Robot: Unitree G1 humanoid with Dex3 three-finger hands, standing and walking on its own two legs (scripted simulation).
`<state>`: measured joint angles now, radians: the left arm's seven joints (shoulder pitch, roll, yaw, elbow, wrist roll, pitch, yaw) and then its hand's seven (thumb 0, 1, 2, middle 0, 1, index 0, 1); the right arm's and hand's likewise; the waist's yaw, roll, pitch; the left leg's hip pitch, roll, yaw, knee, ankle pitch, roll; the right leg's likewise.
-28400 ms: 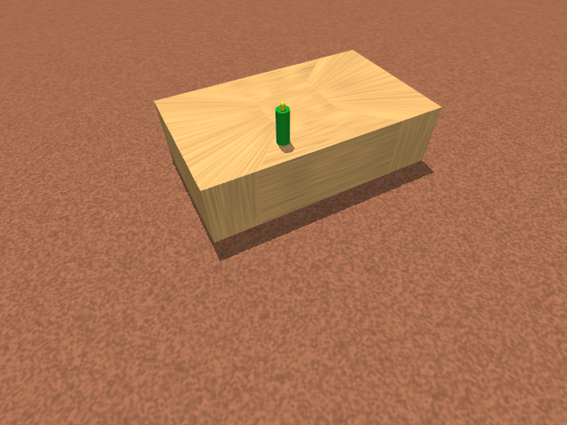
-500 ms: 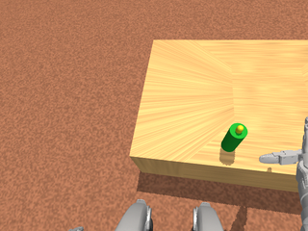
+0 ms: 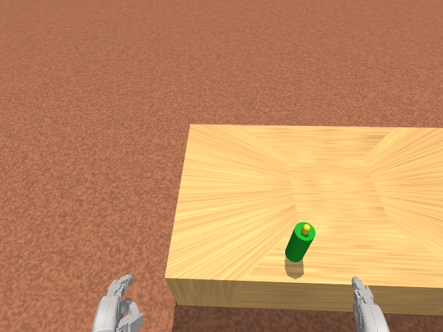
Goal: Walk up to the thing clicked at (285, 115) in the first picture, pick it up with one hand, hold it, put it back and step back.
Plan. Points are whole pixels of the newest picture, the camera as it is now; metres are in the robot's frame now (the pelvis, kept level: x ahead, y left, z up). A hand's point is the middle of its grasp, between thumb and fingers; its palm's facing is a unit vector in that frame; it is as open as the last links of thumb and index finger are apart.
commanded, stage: home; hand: right
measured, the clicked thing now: (300, 241) +0.45 -0.22 -0.31
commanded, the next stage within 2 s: stand in 1.92 s
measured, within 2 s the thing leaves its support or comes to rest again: neither
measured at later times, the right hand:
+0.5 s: hand out of the picture +0.16 -0.17 -0.07, palm faces +0.12 +0.95 -0.28, open 17.5 cm
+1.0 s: hand out of the picture +0.16 -0.18 -0.07, palm faces +0.12 +0.95 -0.28, open 17.5 cm
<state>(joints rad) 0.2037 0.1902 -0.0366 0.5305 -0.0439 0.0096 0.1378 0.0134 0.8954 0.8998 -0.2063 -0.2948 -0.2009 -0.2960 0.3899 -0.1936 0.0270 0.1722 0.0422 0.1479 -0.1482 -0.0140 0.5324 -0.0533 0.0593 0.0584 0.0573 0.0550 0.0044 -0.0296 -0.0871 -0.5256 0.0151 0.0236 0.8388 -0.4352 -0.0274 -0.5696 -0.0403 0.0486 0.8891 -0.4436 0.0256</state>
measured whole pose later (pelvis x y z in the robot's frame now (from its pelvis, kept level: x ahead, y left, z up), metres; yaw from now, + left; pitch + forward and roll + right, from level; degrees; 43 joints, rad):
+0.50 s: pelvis -0.01 +0.01 -0.01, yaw +0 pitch +6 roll +1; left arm 0.28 0.21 -0.02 0.52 -0.02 -0.07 0.16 0.02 0.90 0.90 -0.21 -0.30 -0.20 -0.30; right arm 0.43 -0.19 0.01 0.07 0.02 0.21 -0.15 -0.01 0.54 -0.04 0.06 0.06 0.05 0.05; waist 0.02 -0.02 -0.07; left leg -0.56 0.01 0.02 0.89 -0.45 -0.02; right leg -0.59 -0.05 0.05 0.93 -0.45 0.04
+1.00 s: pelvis -0.01 +0.00 -0.01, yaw +0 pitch +7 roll +2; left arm 0.26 0.20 -0.02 0.52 -0.01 -0.12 0.16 0.02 0.89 0.90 -0.21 -0.30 -0.20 -0.30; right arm 0.45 -0.20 0.01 0.01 0.01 0.25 -0.15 -0.01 0.55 -0.04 0.05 0.05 0.05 0.05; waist 0.01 -0.02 -0.09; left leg -0.57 0.01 0.02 0.91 -0.45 -0.03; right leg -0.61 -0.04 0.04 0.96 -0.47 0.02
